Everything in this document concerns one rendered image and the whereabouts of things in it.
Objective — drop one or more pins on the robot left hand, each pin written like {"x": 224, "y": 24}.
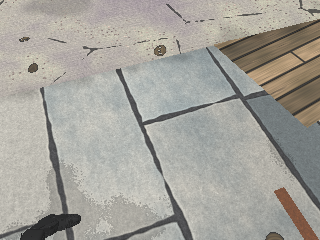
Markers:
{"x": 50, "y": 225}

